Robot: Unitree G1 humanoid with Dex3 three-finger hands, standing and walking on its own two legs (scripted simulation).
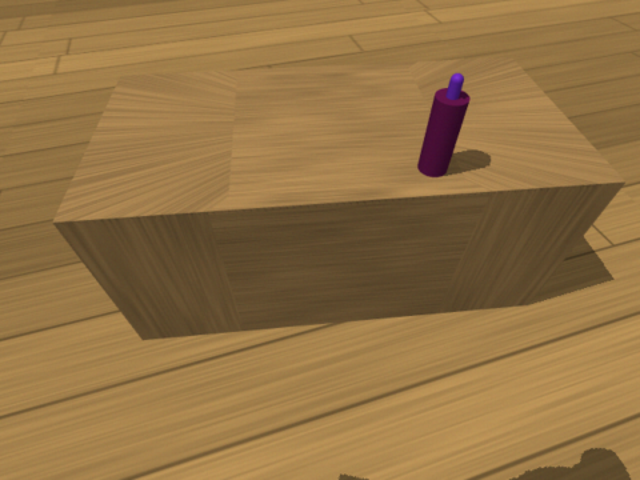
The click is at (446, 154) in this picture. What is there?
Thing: necked bottle
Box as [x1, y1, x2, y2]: [418, 73, 469, 176]
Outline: 459,73 456,73 451,77 447,88 438,90 434,96 418,162 418,169 422,173 429,176 440,176 445,173 469,100 468,95 460,89 463,77
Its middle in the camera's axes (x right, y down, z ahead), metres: +0.30 -0.28 +0.93
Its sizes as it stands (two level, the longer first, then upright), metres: 0.076 0.076 0.253
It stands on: a support 0.60 m high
